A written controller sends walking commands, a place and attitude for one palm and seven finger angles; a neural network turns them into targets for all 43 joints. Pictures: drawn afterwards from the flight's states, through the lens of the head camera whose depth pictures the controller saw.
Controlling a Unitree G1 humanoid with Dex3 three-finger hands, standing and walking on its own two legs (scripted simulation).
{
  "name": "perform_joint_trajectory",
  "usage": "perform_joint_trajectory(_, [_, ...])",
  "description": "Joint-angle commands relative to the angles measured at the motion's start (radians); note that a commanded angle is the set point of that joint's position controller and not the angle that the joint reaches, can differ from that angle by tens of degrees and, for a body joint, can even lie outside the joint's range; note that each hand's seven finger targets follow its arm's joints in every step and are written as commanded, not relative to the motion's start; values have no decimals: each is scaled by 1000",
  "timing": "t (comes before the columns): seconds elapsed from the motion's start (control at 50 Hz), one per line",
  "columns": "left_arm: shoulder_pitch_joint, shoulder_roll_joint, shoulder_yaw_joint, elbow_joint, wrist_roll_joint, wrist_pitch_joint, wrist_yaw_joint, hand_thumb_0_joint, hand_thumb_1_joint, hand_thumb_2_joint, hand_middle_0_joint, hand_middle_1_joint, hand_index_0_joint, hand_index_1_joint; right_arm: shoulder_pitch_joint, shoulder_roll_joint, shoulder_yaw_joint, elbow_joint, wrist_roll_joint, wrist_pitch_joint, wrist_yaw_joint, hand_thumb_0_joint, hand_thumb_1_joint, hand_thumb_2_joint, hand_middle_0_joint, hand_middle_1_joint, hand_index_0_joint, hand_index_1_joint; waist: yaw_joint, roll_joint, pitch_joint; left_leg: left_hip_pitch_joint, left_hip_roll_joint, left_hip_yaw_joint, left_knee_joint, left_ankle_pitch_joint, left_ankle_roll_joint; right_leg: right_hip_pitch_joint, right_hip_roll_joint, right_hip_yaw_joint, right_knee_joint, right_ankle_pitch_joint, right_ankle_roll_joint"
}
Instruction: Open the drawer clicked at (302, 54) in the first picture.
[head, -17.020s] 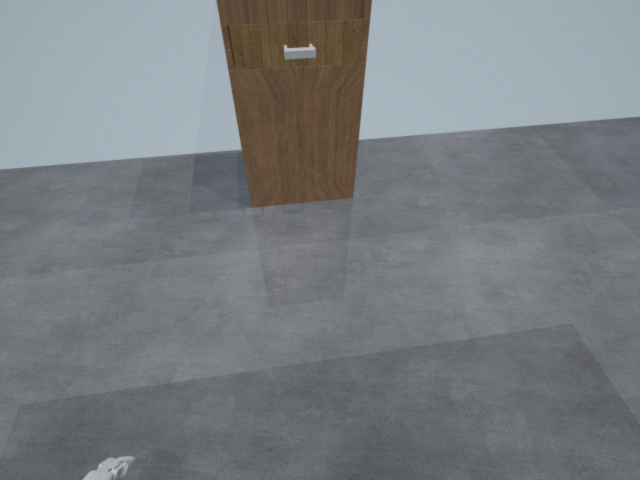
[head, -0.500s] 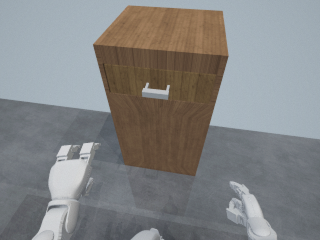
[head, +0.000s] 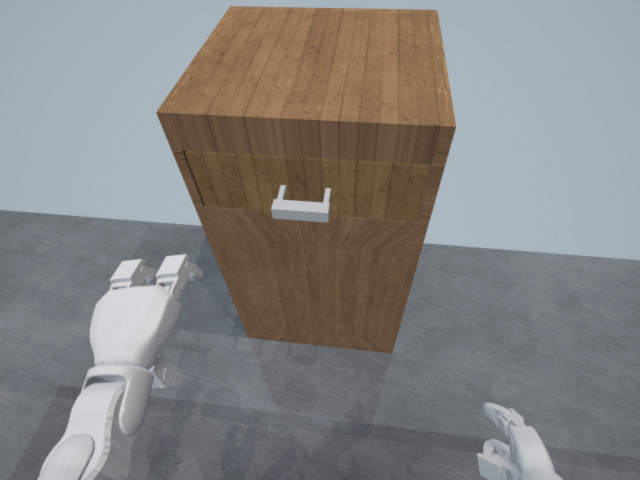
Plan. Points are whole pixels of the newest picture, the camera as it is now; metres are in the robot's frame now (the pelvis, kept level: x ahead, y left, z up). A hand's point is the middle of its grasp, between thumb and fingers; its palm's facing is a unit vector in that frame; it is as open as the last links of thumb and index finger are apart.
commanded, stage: raise the hand with hooked fingers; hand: left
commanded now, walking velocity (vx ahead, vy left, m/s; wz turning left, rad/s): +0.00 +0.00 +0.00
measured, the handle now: (302, 201) +0.57 +0.11 -0.03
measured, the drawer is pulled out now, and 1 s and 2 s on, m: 0.00 0.00 0.00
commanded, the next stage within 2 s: move the hooked fingers above the handle in 0.72 s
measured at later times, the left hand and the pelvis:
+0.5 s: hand (179, 291) +0.30 +0.21 +0.08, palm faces -0.03 -0.11 -0.99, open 13.9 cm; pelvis -0.01 -0.03 +0.02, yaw +0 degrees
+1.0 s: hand (206, 287) +0.31 +0.18 +0.07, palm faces -0.01 -0.10 -0.99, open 13.9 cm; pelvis +0.00 -0.04 +0.01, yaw +1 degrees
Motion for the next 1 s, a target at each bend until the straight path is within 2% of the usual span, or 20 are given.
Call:
perform_joint_trajectory(0.0, [-207,199,110,-181,8,0,1,0,-500,300,-300,-1200,-300,-1200,-95,-97,-18,-158,7,-31,-13,0,-900,-900,200,300,200,300,-3,-31,-251,389,147,-159,-114,527,-137,-56,-15,-44,-82,260,-54])
perform_joint_trajectory(0.08, [-334,242,125,-176,3,0,-31,0,-500,300,-300,-1200,-300,-1200,-104,-93,-12,-154,8,-21,-22,0,-900,-900,200,300,200,300,-4,25,-259,418,136,-138,-134,506,-129,-19,-16,-37,-116,271,-59])
perform_joint_trajectory(0.16, [-419,263,136,-141,-22,-3,-73,0,-500,300,-300,-1200,-300,-1200,-102,-97,-10,-151,14,-13,-27,0,-900,-900,200,300,200,300,-10,19,-257,429,131,-137,-157,495,-123,10,-13,-40,-148,280,-58])
perform_joint_trajectory(0.24, [-484,251,104,-32,-45,4,-138,0,-500,300,-300,-1200,-300,-1200,-101,-95,-3,-143,24,1,-37,0,-900,-900,200,300,200,300,-25,-68,-198,369,109,-100,-183,370,-98,49,-15,-39,-184,282,-52])
perform_joint_trajectory(0.3, [-557,274,104,10,-51,-3,-181,0,-500,300,-300,-1200,-300,-1200,-101,-99,3,-142,29,8,-40,0,-900,-900,200,300,200,300,-27,-74,-173,342,101,-85,-205,300,-86,71,-19,-35,-203,263,-53])
perform_joint_trajectory(0.38, [-463,268,118,1,-65,-50,-218,0,-500,300,-300,-1200,-300,-1200,-96,-98,-1,-160,25,-1,-30,0,-900,-900,200,300,200,300,1,-56,-197,338,91,-76,-206,329,-79,119,-22,-25,-206,301,-57])
perform_joint_trajectory(0.44, [-448,294,159,-53,-67,-105,-208,0,-500,300,-300,-1200,-300,-1200,-100,-99,-6,-163,19,-7,-26,0,-900,-900,200,300,200,300,13,-52,-213,332,89,-77,-205,353,-77,125,-21,-15,-201,326,-58])
perform_joint_trajectory(0.46, [-453,312,181,-68,-67,-121,-196,0,-500,300,-300,-1200,-300,-1200,-105,-103,-8,-163,17,-9,-25,0,-900,-900,200,300,200,300,19,-28,-214,323,86,-74,-207,345,-77,130,-18,-10,-204,322,-60])
perform_joint_trajectory(0.52, [-480,308,199,-76,-61,-152,-144,0,-500,300,-300,-1200,-300,-1200,-100,-95,-13,-154,20,-18,-25,0,-900,-900,200,300,200,300,15,-37,-196,311,85,-71,-204,307,-78,97,-17,-5,-198,294,-61])
perform_joint_trajectory(0.56, [-501,331,229,-69,-55,-156,-106,0,-500,300,-300,-1200,-300,-1200,-98,-99,-18,-145,21,-23,-29,0,-900,-900,200,300,200,300,17,-45,-218,301,82,-66,-200,289,-76,100,-14,5,-198,284,-60])
perform_joint_trajectory(0.62, [-525,294,195,-39,-41,-135,-63,0,-500,300,-300,-1200,-300,-1200,-98,-94,-23,-131,30,-26,-27,0,-900,-900,200,300,200,300,8,-12,-220,299,79,-58,-194,257,-79,68,-15,0,-189,251,-62])
perform_joint_trajectory(0.66, [-534,295,189,-31,-32,-112,-50,0,-500,300,-300,-1200,-300,-1200,-100,-99,-29,-125,32,-27,-26,0,-900,-900,200,300,200,300,5,-15,-254,315,80,-61,-188,268,-80,71,-12,1,-185,252,-61])
perform_joint_trajectory(0.68, [-528,269,156,-26,-34,-97,-52,0,-500,300,-300,-1200,-300,-1200,-98,-99,-29,-125,34,-26,-25,0,-900,-900,200,300,200,300,-2,-11,-256,319,81,-60,-188,261,-80,67,-15,-2,-183,247,-60])
perform_joint_trajectory(0.74, [-504,258,129,-16,-42,-62,-76,0,-500,300,-300,-1200,-300,-1200,-103,-102,-30,-125,38,-23,-26,0,-900,-900,200,300,200,300,-5,-46,-263,321,79,-54,-186,280,-75,89,-18,3,-188,288,-53])
perform_joint_trajectory(0.82, [-494,236,89,10,-53,-40,-131,0,-500,300,-300,-1200,-300,-1200,-104,-104,-20,-130,40,-13,-30,0,-900,-900,200,300,200,300,-19,-100,-207,296,76,-53,-191,284,-67,95,-20,-5,-194,318,-48])
perform_joint_trajectory(0.86, [-554,222,71,9,-49,-50,-149,0,-500,300,-300,-1200,-300,-1200,-104,-105,-19,-133,39,-15,-32,0,-900,-900,200,300,200,300,-28,-90,-187,302,78,-53,-186,287,-67,68,-18,-10,-197,314,-47])
perform_joint_trajectory(0.88, [-563,249,91,25,-41,-58,-147,0,-500,300,-300,-1200,-300,-1200,-92,-104,-18,-126,36,-15,-35,0,-900,-900,200,300,200,300,-26,-87,-191,305,79,-49,-182,291,-67,67,-19,-8,-192,317,-48])
perform_joint_trajectory(0.94, [-649,223,64,38,-24,-87,-136,0,-500,300,-300,-1200,-300,-1200,-83,-94,-16,-122,34,-16,-38,0,-900,-900,200,300,200,300,-32,-67,-203,314,77,-53,-169,292,-70,38,-18,-16,-179,312,-51])
perform_joint_trajectory(0.96, [-668,265,107,53,-20,-95,-126,0,-500,300,-300,-1200,-300,-1200,-77,-98,-18,-117,33,-18,-41,0,-900,-900,200,300,200,300,-24,-69,-219,307,76,-54,-167,286,-70,48,-14,-11,-178,302,-53])
perform_joint_trajectory(0.98, [-678,271,112,71,-11,-103,-114,0,-500,300,-300,-1200,-300,-1200,-74,-95,-16,-115,32,-18,-41,0,-900,-900,200,300,200,300,-20,-60,-227,300,74,-50,-163,288,-71,49,-16,-9,-170,308,-55])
